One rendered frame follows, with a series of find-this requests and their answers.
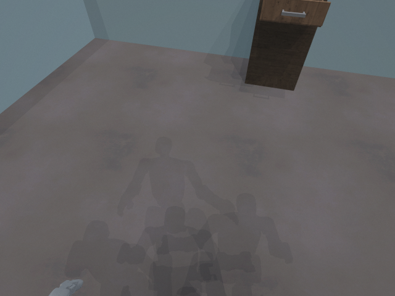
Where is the left robot hand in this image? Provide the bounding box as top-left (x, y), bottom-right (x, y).
top-left (49, 279), bottom-right (83, 296)

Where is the cabinet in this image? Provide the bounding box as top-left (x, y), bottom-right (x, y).
top-left (245, 0), bottom-right (327, 91)

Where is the handle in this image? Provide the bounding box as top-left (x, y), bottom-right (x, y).
top-left (281, 10), bottom-right (306, 18)

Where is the drawer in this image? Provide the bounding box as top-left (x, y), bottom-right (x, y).
top-left (259, 0), bottom-right (331, 27)

